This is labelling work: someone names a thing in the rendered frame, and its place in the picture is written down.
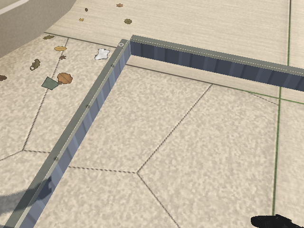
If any right robot hand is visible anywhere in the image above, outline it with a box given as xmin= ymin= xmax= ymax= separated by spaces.
xmin=251 ymin=214 xmax=304 ymax=228

